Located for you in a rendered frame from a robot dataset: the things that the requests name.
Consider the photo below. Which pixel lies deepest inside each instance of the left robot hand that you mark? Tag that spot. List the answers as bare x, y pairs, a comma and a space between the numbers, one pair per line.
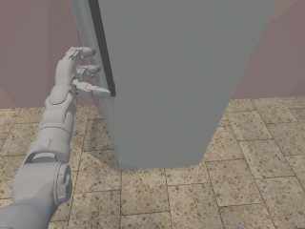
67, 74

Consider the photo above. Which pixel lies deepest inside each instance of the left robot upper arm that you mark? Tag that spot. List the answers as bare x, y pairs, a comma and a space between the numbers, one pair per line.
39, 189

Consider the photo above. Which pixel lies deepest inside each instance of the fridge door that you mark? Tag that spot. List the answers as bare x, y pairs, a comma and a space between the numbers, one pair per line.
175, 65

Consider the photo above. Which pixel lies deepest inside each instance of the left robot forearm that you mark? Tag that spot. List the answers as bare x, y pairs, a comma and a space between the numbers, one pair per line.
53, 138

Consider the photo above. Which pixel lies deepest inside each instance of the handle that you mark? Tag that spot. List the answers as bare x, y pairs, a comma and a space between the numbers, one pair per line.
102, 44

